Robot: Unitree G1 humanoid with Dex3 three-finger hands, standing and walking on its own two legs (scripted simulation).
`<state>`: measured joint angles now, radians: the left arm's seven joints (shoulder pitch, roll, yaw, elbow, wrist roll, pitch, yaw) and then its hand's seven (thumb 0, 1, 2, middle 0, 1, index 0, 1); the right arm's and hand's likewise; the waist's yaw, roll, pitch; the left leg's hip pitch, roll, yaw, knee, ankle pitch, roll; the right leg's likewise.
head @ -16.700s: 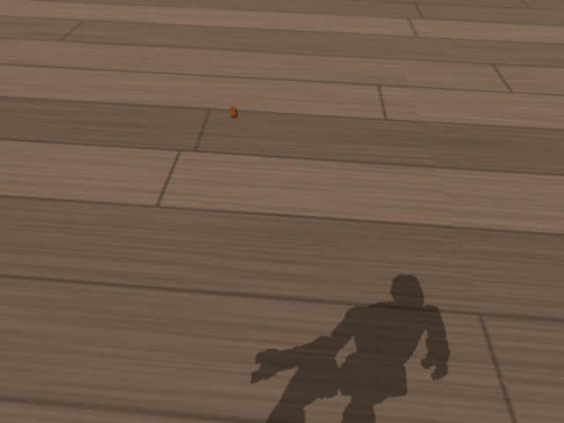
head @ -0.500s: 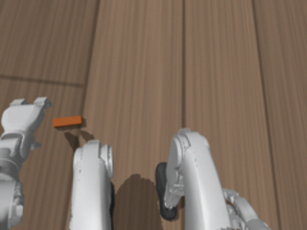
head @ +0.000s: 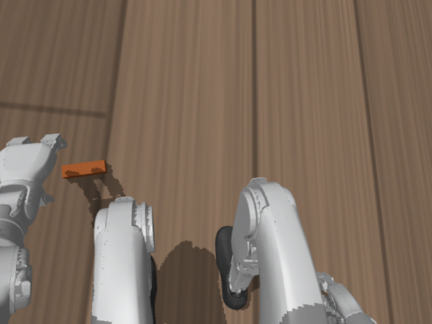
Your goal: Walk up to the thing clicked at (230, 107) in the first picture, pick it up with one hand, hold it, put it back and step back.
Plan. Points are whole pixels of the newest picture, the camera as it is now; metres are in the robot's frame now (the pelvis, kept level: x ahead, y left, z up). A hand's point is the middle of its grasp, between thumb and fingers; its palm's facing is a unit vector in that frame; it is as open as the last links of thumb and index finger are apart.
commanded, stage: rise first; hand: left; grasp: from above
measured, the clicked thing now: (85, 169) +0.42 +0.24 -0.33
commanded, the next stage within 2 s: approach in 2.00 s
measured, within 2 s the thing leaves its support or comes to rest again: neither
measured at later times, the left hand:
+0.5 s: hand (45, 174) +0.39 +0.28 -0.21, palm faces -0.46 -0.08 -0.89, open 11.7 cm
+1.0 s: hand (41, 176) +0.39 +0.28 -0.19, palm faces -0.47 -0.07 -0.88, open 11.3 cm
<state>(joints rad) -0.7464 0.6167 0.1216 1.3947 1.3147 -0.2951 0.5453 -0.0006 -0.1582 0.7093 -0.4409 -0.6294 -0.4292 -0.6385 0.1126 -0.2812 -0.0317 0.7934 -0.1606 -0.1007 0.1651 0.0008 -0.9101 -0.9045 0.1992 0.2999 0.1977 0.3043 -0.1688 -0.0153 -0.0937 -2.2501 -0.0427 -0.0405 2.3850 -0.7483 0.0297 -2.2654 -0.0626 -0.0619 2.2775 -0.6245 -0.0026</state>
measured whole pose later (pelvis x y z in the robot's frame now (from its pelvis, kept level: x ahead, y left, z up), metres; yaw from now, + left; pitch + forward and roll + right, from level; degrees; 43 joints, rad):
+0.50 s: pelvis +0.00 +0.00 -0.01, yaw +0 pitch +35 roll -6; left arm -0.78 0.64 0.14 1.44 1.32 -0.29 0.57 0.00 -0.14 0.69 -0.45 -0.65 -0.44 -0.65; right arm 0.11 -0.29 -0.02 0.80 -0.18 -0.12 0.20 0.00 -0.91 -0.91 0.20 0.30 0.20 0.30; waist -0.19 -0.01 -0.08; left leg -2.28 -0.04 -0.04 2.42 -0.75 0.03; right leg -2.29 -0.06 -0.07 2.31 -0.63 0.00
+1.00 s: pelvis +0.00 +0.00 -0.01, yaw +0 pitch +35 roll -6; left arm -0.77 0.62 0.13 1.43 1.31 -0.29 0.54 0.00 -0.09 0.66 -0.52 -0.60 -0.50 -0.62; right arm 0.12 -0.30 -0.03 0.80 -0.16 -0.13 0.21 0.00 -0.92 -0.91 0.20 0.30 0.20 0.30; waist -0.18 -0.01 -0.09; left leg -2.26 -0.04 -0.04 2.40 -0.75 0.03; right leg -2.28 -0.06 -0.07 2.29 -0.62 0.00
